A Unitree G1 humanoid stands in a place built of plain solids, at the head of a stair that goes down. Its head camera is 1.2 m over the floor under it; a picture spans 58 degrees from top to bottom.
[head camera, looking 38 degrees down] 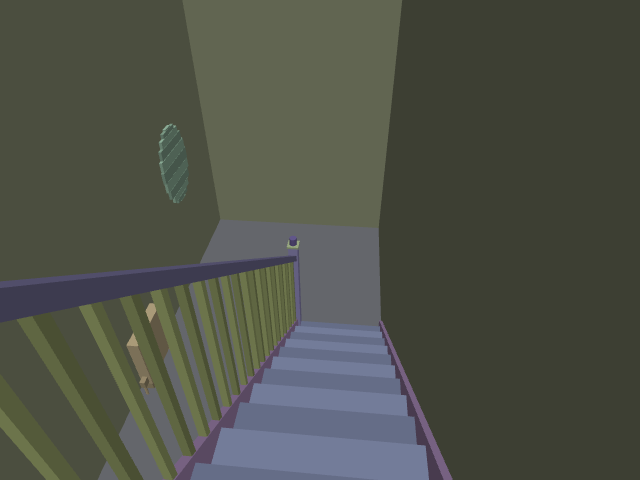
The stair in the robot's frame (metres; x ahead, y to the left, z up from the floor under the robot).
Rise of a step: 0.20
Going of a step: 0.25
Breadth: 0.88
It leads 5 degrees to the right of straight ahead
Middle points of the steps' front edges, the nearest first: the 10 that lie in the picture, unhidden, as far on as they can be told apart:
0.95 -0.01 -0.61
1.19 -0.03 -0.81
1.44 -0.05 -1.01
1.68 -0.07 -1.21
1.93 -0.10 -1.41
2.17 -0.12 -1.61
2.42 -0.14 -1.81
2.66 -0.16 -2.01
2.91 -0.19 -2.21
3.15 -0.22 -2.42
